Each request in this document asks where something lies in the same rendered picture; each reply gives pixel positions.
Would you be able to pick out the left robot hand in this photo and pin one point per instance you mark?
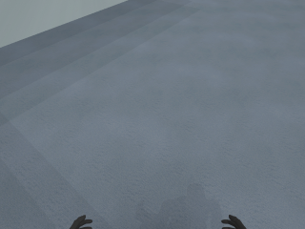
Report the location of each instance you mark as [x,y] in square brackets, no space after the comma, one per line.
[80,222]

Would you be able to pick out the right robot hand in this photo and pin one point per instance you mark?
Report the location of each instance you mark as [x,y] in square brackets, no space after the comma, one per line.
[233,221]

